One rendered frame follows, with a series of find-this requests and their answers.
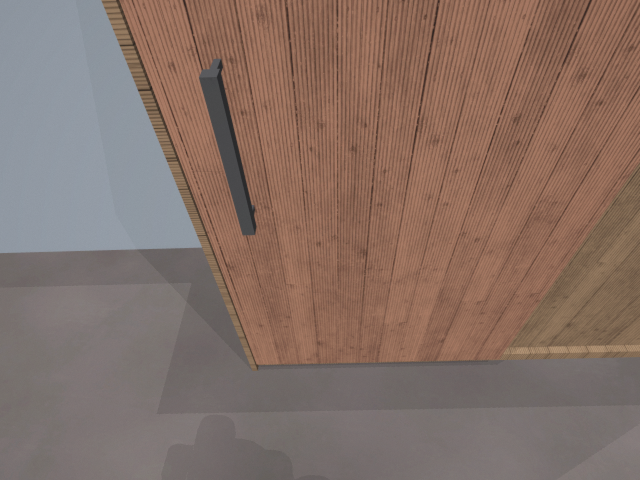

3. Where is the wardrobe door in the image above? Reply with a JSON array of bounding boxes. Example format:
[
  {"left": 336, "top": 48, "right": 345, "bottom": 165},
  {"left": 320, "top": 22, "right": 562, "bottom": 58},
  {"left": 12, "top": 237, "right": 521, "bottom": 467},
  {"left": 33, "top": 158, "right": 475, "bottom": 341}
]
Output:
[
  {"left": 508, "top": 162, "right": 640, "bottom": 347},
  {"left": 119, "top": 0, "right": 640, "bottom": 365}
]

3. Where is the handle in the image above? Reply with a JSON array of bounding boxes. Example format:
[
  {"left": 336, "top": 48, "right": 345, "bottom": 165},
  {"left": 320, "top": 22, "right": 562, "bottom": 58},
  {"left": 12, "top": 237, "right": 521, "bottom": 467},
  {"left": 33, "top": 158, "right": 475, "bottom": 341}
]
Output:
[{"left": 199, "top": 59, "right": 256, "bottom": 235}]

